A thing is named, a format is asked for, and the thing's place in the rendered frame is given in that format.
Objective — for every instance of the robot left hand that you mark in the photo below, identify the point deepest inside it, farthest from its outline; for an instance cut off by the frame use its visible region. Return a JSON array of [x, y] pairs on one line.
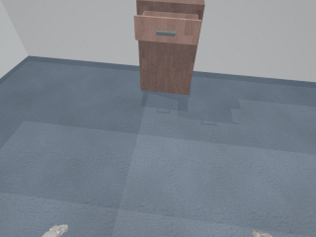
[[56, 231]]

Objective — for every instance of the handle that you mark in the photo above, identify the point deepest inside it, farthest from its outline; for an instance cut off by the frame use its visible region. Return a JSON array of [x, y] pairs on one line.
[[165, 33]]

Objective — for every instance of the cabinet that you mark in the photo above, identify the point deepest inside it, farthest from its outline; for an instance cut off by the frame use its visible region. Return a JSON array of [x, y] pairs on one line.
[[168, 67]]

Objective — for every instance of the drawer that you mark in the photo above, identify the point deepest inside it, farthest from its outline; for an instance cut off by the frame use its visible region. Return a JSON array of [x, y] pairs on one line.
[[186, 26]]

